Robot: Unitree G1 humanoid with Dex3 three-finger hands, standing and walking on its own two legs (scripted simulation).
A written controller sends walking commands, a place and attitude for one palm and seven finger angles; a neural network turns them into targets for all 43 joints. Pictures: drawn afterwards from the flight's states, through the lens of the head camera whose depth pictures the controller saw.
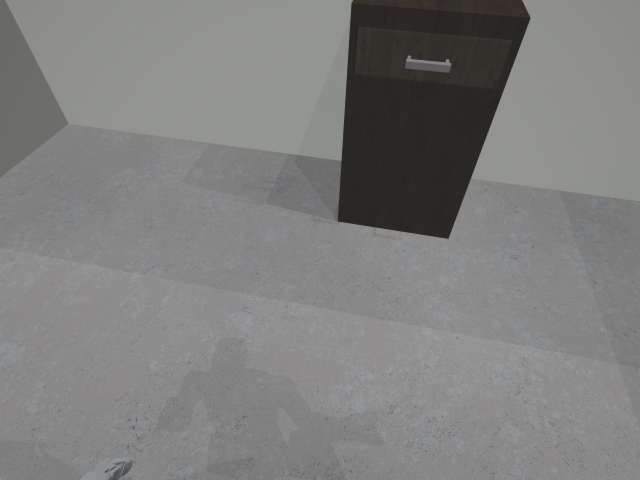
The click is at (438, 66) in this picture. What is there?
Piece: drawer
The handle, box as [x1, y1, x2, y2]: [405, 55, 450, 72]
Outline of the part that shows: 406,59 406,68 449,72 450,63 448,62 448,59 446,59 444,62 436,62 411,59 408,55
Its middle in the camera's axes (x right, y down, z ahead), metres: +0.33 -0.54 +1.18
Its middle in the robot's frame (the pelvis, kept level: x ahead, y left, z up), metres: +1.26 -0.27 -0.01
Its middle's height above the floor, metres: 0.76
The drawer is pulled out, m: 0.00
